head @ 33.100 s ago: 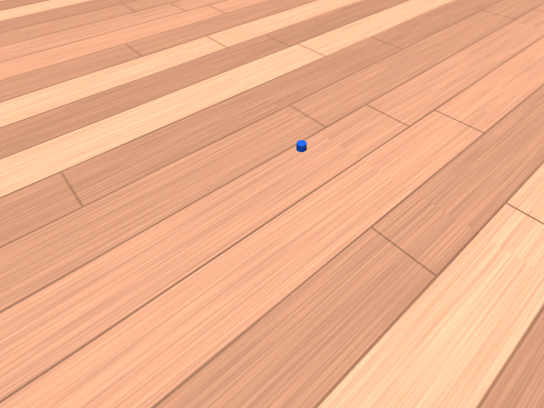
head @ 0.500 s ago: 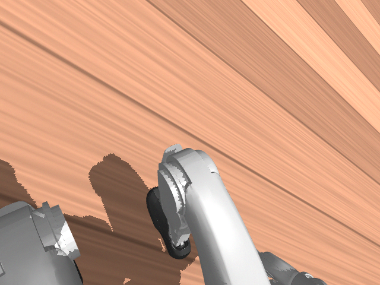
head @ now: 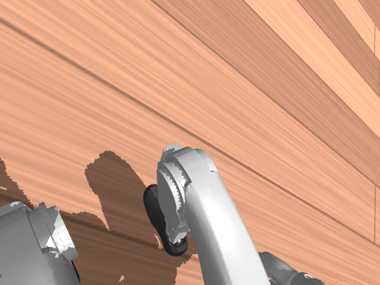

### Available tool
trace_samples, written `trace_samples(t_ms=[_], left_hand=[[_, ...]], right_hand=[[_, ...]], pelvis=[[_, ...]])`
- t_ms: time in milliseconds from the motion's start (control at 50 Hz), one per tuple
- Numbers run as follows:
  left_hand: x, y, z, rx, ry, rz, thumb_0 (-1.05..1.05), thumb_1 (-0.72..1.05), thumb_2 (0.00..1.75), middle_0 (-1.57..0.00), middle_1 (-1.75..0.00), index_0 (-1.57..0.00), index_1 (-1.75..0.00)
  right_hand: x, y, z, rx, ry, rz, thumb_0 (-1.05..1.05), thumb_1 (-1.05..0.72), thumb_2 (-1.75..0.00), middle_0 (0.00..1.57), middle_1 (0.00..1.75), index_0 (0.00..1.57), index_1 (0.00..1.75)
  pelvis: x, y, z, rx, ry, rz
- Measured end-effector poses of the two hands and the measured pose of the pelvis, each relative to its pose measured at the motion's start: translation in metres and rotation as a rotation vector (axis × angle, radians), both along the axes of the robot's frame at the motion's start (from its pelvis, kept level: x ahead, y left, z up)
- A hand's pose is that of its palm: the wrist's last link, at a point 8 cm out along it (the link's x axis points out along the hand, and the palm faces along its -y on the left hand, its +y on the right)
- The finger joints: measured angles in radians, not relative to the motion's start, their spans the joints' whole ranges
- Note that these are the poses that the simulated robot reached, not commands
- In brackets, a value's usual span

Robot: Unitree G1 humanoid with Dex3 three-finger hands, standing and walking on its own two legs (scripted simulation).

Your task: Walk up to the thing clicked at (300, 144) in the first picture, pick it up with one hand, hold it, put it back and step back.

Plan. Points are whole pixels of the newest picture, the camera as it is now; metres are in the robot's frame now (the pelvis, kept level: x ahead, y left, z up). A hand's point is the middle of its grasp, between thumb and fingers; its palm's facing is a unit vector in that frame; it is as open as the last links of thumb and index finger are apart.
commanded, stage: open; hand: left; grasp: from above
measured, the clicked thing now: out of the picture +0.45 +0.31 -0.28
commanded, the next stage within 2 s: withdraw in 0.18 s
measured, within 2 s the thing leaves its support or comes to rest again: neither
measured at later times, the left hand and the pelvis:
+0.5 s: hand out of the picture +0.45 +0.31 -0.24, palm faces -0.37 -0.16 -0.92, open 13.6 cm; pelvis +0.00 +0.00 +0.00, yaw +0 degrees
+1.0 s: hand out of the picture +0.43 +0.31 -0.07, palm faces -0.48 -0.11 -0.87, open 14.0 cm; pelvis -0.01 -0.02 +0.06, yaw +9 degrees
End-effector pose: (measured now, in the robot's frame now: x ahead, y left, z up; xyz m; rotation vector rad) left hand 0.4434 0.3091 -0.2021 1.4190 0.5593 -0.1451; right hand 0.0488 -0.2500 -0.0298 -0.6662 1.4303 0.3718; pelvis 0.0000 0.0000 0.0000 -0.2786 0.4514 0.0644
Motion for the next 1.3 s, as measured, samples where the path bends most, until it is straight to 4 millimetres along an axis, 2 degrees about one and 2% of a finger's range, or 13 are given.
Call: trace_samples(t_ms=[360, 460, 560, 640, 720, 820, 880, 940, 1000, 1060, 1180, 1300], left_hand=[[-0.002, 0.0, 0.0, -0.006, 0.005, -0.025, 0.0, -0.34, 0.85, -0.18, -0.98, -0.2, -0.95], [0.005, 0.001, 0.009, -0.007, -0.029, -0.029, 0.0, -0.4, 0.9, -0.16, -0.98, -0.17, -0.96], [0.019, 0.011, 0.038, 0.013, -0.109, 0.007, 0.0, -0.45, 0.95, -0.13, -0.98, -0.14, -0.97], [0.025, 0.021, 0.077, 0.067, -0.152, 0.017, 0.0, -0.48, 0.98, -0.12, -0.98, -0.12, -0.98], [0.019, 0.028, 0.116, 0.101, -0.121, 0.032, 0.0, -0.5, 1.0, -0.11, -0.99, -0.1, -0.99], [0.008, 0.024, 0.159, 0.093, -0.045, 0.028, 0.0, -0.51, 1.01, -0.1, -0.99, -0.09, -1.0], [0.003, 0.018, 0.177, 0.078, 0.003, 0.015, 0.0, -0.51, 1.02, -0.11, -1.0, -0.09, -1.01], [-0.001, 0.011, 0.186, 0.062, 0.041, -0.017, 0.0, -0.52, 1.03, -0.11, -1.0, -0.09, -1.01], [-0.003, 0.003, 0.186, 0.043, 0.061, -0.052, 0.0, -0.52, 1.03, -0.11, -1.0, -0.09, -1.02], [-0.005, -0.002, 0.176, 0.032, 0.072, -0.083, 0.0, -0.51, 1.03, -0.11, -1.0, -0.09, -1.02], [-0.009, -0.006, 0.138, 0.011, 0.07, -0.118, 0.0, -0.5, 1.02, -0.11, -1.01, -0.1, -1.02], [-0.006, -0.003, 0.099, 0.015, 0.012, -0.11, 0.0, -0.49, 1.01, -0.11, -1.01, -0.11, -1.01]], right_hand=[[0.001, 0.006, 0.001, 0.009, -0.007, 0.006, 0.0, -0.91, -0.9, 0.2, 0.3, 0.2, 0.3], [0.0, 0.004, 0.001, 0.006, -0.007, -0.008, 0.0, -0.91, -0.9, 0.2, 0.3, 0.2, 0.3], [-0.001, 0.0, -0.001, 0.013, -0.021, -0.057, 0.0, -0.91, -0.9, 0.2, 0.3, 0.2, 0.3], [0.003, -0.006, -0.007, 0.03, -0.043, -0.14, 0.0, -0.91, -0.91, 0.2, 0.3, 0.2, 0.3], [0.015, -0.011, -0.013, 0.054, -0.074, -0.211, 0.0, -0.91, -0.91, 0.2, 0.3, 0.2, 0.3], [0.032, -0.015, -0.014, 0.072, -0.114, -0.259, 0.0, -0.91, -0.91, 0.2, 0.3, 0.2, 0.3], [0.041, -0.02, -0.011, 0.063, -0.143, -0.266, 0.0, -0.91, -0.91, 0.2, 0.3, 0.2, 0.3], [0.046, -0.025, -0.007, 0.043, -0.169, -0.259, 0.0, -0.91, -0.91, 0.2, 0.3, 0.2, 0.3], [0.049, -0.032, -0.005, 0.011, -0.184, -0.247, 0.0, -0.91, -0.91, 0.2, 0.3, 0.2, 0.3], [0.047, -0.038, -0.005, -0.025, -0.185, -0.234, 0.0, -0.91, -0.9, 0.2, 0.3, 0.2, 0.3], [0.035, -0.045, -0.012, -0.085, -0.154, -0.21, 0.0, -0.9, -0.9, 0.2, 0.3, 0.2, 0.3], [0.015, -0.042, -0.022, -0.118, -0.095, -0.208, 0.0, -0.9, -0.9, 0.2, 0.3, 0.2, 0.29]], pelvis=[[-0.001, 0.001, 0.002, -0.005, -0.002, 0.002], [-0.001, 0.0, 0.003, -0.001, 0.003, 0.004], [0.002, -0.001, 0.003, 0.007, 0.027, 0.006], [0.007, -0.003, 0.008, 0.02, 0.077, 0.009], [0.008, -0.003, 0.018, 0.041, 0.117, 0.021], [0.003, -0.007, 0.036, 0.079, 0.135, 0.047], [0.0, -0.011, 0.046, 0.099, 0.134, 0.06], [-0.004, -0.016, 0.052, 0.114, 0.128, 0.07], [-0.007, -0.019, 0.055, 0.126, 0.122, 0.074], [-0.008, -0.022, 0.053, 0.132, 0.119, 0.075], [-0.007, -0.024, 0.037, 0.132, 0.112, 0.068], [-0.003, -0.022, 0.019, 0.119, 0.109, 0.055]])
